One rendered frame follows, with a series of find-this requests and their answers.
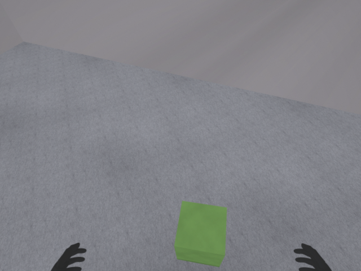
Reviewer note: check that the right robot hand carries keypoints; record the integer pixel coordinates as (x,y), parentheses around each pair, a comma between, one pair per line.
(316,260)

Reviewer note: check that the left robot hand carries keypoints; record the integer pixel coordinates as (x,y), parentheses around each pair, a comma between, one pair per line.
(65,259)

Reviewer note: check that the carton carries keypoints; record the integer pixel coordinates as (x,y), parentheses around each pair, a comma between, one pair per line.
(201,233)

